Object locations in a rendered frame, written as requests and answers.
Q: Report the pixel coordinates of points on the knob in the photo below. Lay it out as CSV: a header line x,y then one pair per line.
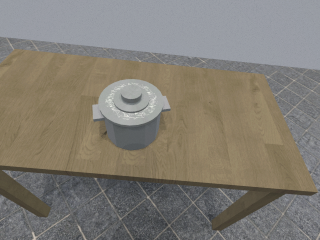
x,y
131,93

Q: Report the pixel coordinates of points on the pot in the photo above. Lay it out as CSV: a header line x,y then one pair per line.
x,y
131,138

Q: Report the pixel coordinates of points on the lid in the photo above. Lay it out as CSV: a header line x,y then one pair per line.
x,y
130,115

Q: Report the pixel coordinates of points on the table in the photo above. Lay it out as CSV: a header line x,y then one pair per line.
x,y
224,130

